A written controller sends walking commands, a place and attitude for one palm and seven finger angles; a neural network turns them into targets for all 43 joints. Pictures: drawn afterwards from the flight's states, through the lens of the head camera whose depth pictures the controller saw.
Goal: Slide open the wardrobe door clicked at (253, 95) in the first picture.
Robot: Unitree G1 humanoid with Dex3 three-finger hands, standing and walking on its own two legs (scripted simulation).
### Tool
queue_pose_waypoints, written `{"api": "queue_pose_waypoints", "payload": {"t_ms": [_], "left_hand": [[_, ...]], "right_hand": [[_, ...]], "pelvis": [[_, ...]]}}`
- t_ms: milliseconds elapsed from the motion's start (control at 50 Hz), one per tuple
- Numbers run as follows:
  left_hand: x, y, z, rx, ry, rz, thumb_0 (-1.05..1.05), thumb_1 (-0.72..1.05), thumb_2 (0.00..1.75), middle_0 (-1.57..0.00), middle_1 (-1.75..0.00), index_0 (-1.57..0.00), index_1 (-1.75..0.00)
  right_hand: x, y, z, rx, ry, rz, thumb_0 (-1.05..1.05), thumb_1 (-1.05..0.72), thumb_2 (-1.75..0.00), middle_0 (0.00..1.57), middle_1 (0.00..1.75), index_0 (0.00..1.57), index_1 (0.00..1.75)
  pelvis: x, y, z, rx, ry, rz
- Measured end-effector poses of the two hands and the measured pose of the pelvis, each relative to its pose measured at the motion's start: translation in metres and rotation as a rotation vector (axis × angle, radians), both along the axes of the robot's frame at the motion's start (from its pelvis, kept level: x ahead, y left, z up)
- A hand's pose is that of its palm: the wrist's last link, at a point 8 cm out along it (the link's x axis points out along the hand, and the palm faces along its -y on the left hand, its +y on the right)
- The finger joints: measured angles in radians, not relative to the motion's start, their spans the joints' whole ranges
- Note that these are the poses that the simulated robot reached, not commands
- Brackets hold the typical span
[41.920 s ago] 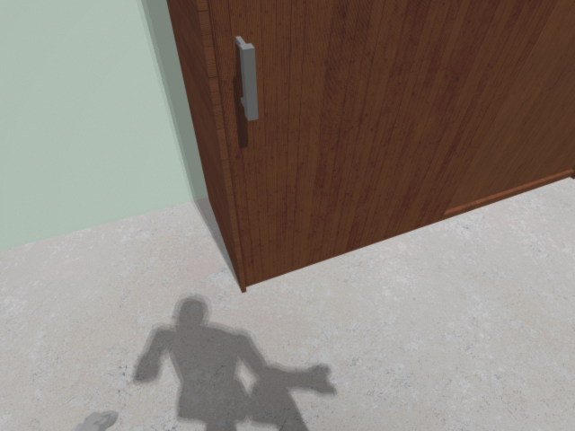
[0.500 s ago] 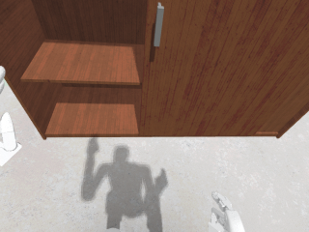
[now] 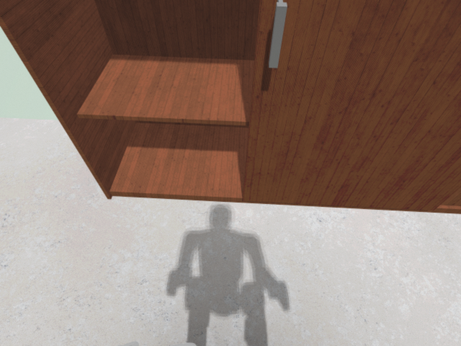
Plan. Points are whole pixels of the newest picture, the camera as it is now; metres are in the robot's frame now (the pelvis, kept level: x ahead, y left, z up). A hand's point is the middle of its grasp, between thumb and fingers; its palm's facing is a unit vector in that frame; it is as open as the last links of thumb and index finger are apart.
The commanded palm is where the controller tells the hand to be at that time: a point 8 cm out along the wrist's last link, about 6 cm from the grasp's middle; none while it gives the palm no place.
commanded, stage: let the arm hang, fingers relaxed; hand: left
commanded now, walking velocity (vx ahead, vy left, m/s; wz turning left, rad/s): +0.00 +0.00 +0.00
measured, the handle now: (276, 33) +0.80 -0.07 +0.14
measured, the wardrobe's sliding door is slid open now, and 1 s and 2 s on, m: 0.68 0.68 0.68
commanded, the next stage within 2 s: look to check the result in 0.74 s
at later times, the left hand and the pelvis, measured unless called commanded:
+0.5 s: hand out of the picture +0.04 +0.21 -0.16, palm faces -0.05 -0.98 -0.19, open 7.4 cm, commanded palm none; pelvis +0.01 +0.04 +0.02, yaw -3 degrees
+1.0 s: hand out of the picture +0.00 +0.23 -0.16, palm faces -0.05 -0.99 -0.16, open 7.4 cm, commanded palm none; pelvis +0.00 +0.06 +0.02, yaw -3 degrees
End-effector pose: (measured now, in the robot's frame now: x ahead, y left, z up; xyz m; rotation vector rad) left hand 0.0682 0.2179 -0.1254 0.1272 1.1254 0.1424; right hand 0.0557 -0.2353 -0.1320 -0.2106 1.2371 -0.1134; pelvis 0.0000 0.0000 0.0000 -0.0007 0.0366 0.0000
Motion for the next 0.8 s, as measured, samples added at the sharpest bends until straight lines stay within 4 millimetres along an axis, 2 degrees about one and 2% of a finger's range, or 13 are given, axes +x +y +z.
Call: {"api": "queue_pose_waypoints", "payload": {"t_ms": [120, 260, 440, 640, 800], "left_hand": [[-0.017, 0.024, 0.001, 0.043, 0.146, -0.027, -0.05, 0.97, 0.89, -0.21, -0.3, -0.2, -0.3], [-0.022, 0.04, 0.006, 0.057, 0.188, -0.041, -0.01, 0.92, 0.89, -0.2, -0.3, -0.2, -0.3], [-0.028, 0.042, 0.001, 0.021, 0.214, -0.055, 0.0, 0.91, 0.89, -0.2, -0.3, -0.2, -0.3], [-0.048, 0.049, -0.005, 0.001, 0.28, -0.051, 0.0, 0.91, 0.89, -0.2, -0.3, -0.2, -0.3], [-0.063, 0.052, -0.007, -0.012, 0.326, -0.048, 0.0, 0.9, 0.89, -0.2, -0.3, -0.2, -0.3]], "right_hand": [[-0.004, 0.015, 0.005, 0.015, 0.016, -0.055, 0.01, -0.9, -0.9, 0.2, 0.3, 0.2, 0.3], [-0.009, 0.027, 0.007, 0.017, 0.027, -0.078, 0.0, -0.92, -0.9, 0.21, 0.3, 0.2, 0.3], [-0.031, 0.039, 0.009, 0.011, 0.08, -0.094, 0.0, -0.91, -0.9, 0.2, 0.3, 0.2, 0.3], [-0.061, 0.057, 0.009, 0.015, 0.157, -0.123, 0.0, -0.91, -0.9, 0.2, 0.3, 0.2, 0.3], [-0.073, 0.072, 0.008, 0.026, 0.188, -0.139, 0.0, -0.91, -0.9, 0.2, 0.3, 0.2, 0.3]], "pelvis": [[0.007, 0.009, 0.01, -0.004, -0.012, -0.017], [0.007, 0.022, 0.017, -0.006, -0.034, -0.032], [0.005, 0.035, 0.02, -0.004, -0.046, -0.042], [0.005, 0.046, 0.02, -0.004, -0.051, -0.047], [0.003, 0.055, 0.019, -0.005, -0.049, -0.051]]}}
